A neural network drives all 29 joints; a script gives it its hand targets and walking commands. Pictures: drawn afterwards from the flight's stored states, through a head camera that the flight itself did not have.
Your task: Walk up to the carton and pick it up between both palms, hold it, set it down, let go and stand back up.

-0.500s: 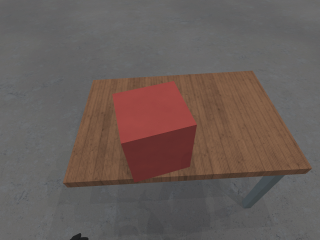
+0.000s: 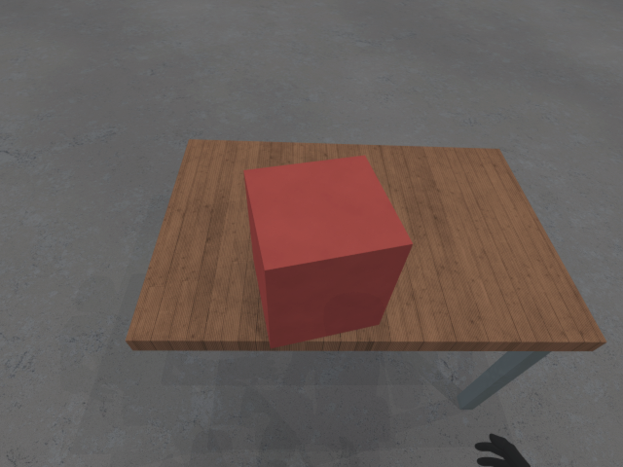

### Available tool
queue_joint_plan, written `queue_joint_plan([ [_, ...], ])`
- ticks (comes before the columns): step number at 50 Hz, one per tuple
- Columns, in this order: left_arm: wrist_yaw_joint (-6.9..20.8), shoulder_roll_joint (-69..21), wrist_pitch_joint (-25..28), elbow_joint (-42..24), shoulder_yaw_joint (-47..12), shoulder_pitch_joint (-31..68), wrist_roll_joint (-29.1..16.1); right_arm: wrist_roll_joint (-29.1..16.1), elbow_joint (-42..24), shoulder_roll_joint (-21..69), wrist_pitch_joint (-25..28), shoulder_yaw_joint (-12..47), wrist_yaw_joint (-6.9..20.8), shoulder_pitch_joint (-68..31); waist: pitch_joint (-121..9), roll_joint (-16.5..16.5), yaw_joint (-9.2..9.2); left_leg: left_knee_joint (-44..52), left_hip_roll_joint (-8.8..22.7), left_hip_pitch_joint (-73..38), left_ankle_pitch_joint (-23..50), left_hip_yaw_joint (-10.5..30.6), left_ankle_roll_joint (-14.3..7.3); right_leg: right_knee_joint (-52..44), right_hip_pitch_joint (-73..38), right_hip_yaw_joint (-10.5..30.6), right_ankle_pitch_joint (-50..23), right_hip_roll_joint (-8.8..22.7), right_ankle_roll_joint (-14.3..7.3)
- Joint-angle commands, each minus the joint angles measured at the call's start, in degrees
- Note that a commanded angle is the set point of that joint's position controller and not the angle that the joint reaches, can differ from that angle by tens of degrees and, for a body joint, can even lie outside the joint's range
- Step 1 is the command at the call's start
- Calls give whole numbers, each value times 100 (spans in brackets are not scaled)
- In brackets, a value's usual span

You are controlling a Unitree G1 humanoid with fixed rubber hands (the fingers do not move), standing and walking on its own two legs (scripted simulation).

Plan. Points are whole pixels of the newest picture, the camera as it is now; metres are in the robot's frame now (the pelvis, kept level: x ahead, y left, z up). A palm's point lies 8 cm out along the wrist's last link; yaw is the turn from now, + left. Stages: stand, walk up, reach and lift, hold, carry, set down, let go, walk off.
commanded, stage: walk up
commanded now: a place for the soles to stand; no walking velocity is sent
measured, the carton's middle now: (316, 253) +0.47 -0.01 -0.06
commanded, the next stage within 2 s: none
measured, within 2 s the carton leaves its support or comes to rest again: neither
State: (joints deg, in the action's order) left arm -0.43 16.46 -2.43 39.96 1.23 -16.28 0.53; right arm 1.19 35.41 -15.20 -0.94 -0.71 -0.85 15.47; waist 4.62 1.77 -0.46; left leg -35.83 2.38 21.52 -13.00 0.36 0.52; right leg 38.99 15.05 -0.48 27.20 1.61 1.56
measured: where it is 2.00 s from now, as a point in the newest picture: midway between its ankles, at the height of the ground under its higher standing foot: outside the picture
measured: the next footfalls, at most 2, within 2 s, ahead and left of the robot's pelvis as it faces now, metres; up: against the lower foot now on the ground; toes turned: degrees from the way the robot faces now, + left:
right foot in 0.02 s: +0.03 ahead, -0.14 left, +0.00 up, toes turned -4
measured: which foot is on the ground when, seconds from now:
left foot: down 0.00-1.00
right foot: up 0.00-0.00, down 0.02-1.00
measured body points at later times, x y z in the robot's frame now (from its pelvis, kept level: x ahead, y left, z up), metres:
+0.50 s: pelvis +0.02 +0.00 +0.00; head +0.04 +0.01 +0.45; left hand +0.12 +0.26 -0.12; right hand +0.09 -0.27 -0.10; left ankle +0.07 +0.13 -0.72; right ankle -0.02 -0.14 -0.72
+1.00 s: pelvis +0.03 -0.01 +0.00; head +0.04 -0.01 +0.45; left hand +0.10 +0.26 -0.11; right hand +0.14 -0.27 -0.10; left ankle +0.07 +0.13 -0.72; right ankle -0.02 -0.14 -0.72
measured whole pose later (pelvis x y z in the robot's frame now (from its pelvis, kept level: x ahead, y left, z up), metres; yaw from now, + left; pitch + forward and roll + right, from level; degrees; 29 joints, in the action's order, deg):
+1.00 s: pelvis +0.03 -0.01 +0.00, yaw +1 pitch -2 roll +0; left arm 0.5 16.0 -1.2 39.3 0.1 -19.5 0.3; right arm 0.7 37.7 -15.6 -1.0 -0.4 0.2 16.9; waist 2.1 -0.2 0.3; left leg -34.4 0.9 18.0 -14.9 2.7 1.6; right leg 33.0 9.2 -2.0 22.1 2.3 1.7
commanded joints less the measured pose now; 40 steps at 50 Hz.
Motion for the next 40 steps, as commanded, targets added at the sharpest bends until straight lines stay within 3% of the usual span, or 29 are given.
queue_joint_plan([
  [1, -7, 555, 262, -395, 201, -387, 77, -74, -261, -824, -1, -256, 38, 227, -776, -816, 18, 655, 558, -229, -60, 848, -460, -1503, -720, 106, -1317, 54, -173],
  [2, 3, 804, 270, -408, 264, -411, 96, -116, -329, -666, 17, -200, 64, 346, -820, -155, 28, 479, 316, 121, -804, 564, -217, -1639, -670, 841, -678, 617, -442],
  [3, 26, 1006, 243, -449, 317, -140, -6, -140, -343, -533, 5, -183, 61, 239, -444, 256, -11, 228, -63, -284, -1056, 127, -22, -2008, 434, 1323, 429, 945, -726],
  [4, 39, 990, 241, -433, 335, 137, 5, -53, -251, -526, -21, -235, 82, 318, -105, 337, -123, -42, -99, -945, -925, -11, -64, -2197, 1323, 1304, 1274, 1064, -797],
  [5, 63, 832, 250, -468, 253, 306, -3, -37, -215, -604, 11, -250, 110, 388, 47, 241, -241, 317, -53, -1027, -679, 134, -114, -2140, 1392, 1081, 1101, 886, -674],
  [7, 81, 688, 288, -511, 195, 153, -18, -75, -163, -742, 124, -259, 133, 304, 117, 255, -90, 646, 104, -783, -165, 345, -181, -1835, 967, 569, 271, 477, -415],
  [8, 96, 663, 308, -526, 170, 37, -34, -57, -149, -788, 165, -255, 131, 303, 35, 387, -46, 626, 111, -687, -141, 398, -193, -1832, 797, 537, 52, 442, -378],
  [11, 133, 734, 268, -405, 208, -145, -50, 0, -128, -727, 196, -294, 98, 496, 108, 651, -32, 574, -23, -533, -806, 292, -130, -2085, 804, 695, 916, 515, -511],
  [13, 126, 710, 261, -424, 206, -189, -29, -17, -131, -765, 222, -300, 91, 537, 163, 353, -5, 660, 11, -547, -666, 350, -105, -1899, 788, 570, 608, 463, -505],
  [16, 120, 643, 299, -468, 169, -236, -33, -26, -124, -797, 283, -272, 67, 632, 38, 146, 26, 845, 175, -444, -35, 599, -212, -1467, 359, 387, -623, 373, -449],
  [18, 113, 593, 303, -441, 139, -368, -11, -46, -106, -921, 296, -287, 56, 628, -203, -302, 113, 976, 301, -295, 213, 753, -285, -1180, -90, 293, -1079, 278, -415],
  [22, 64, 670, 310, -437, 148, -408, 41, -67, -180, -861, 286, -235, 64, 716, -770, -593, 98, 803, 325, -587, 1190, 663, -350, -825, -488, 192, -1811, 325, -344],
  [24, 45, 645, 284, -458, 126, -417, 28, -55, -183, -857, 261, -238, 57, 703, -960, -495, 76, 743, 357, -718, 1287, 704, -405, -817, -517, 138, -1673, 285, -304],
  [26, 29, 610, 275, -424, 108, -413, 31, -78, -229, -880, 220, -228, 67, 567, -840, -641, 106, 663, 324, -714, 1415, 613, -430, -871, -474, 188, -1802, 346, -311],
  [28, 34, 663, 252, -424, 107, -368, 15, -80, -237, -832, 174, -221, 64, 529, -619, -594, 75, 663, 253, -557, 1167, 572, -397, -959, -325, 135, -1675, 329, -297],
  [32, 32, 704, 233, -451, 107, -351, -4, -58, -244, -852, 150, -221, 68, 605, -367, -262, 14, 605, 218, -553, 1014, 607, -353, -1106, -143, 204, -1619, 376, -313],
  [38, 50, 724, 266, -467, 102, -332, -30, -59, -286, -865, 157, -236, 66, 352, -467, -203, 35, 525, 170, -820, 1293, 551, -331, -1138, -101, 108, -1784, 385, -289],
  [40, 55, 747, 268, -505, 123, -278, -30, -56, -260, -835, 159, -228, 66, 335, -513, -10, 2, 440, 166, -891, 1451, 544, -331, -1111, -121, 102, -1851, 375, -302],
])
